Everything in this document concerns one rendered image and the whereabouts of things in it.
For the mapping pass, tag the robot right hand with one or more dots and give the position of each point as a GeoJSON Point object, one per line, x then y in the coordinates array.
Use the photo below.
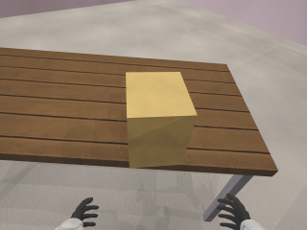
{"type": "Point", "coordinates": [238, 210]}

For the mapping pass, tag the table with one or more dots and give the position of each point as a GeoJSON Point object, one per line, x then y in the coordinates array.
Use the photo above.
{"type": "Point", "coordinates": [71, 108]}

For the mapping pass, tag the robot right forearm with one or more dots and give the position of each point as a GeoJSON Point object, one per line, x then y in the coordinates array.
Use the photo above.
{"type": "Point", "coordinates": [250, 224]}

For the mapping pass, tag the robot left forearm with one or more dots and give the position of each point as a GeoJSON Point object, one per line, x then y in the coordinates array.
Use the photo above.
{"type": "Point", "coordinates": [71, 224]}

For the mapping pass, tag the carton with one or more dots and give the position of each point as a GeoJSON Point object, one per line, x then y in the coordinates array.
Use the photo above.
{"type": "Point", "coordinates": [160, 118]}

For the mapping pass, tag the robot left hand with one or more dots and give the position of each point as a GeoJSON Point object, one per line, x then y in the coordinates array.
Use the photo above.
{"type": "Point", "coordinates": [81, 209]}

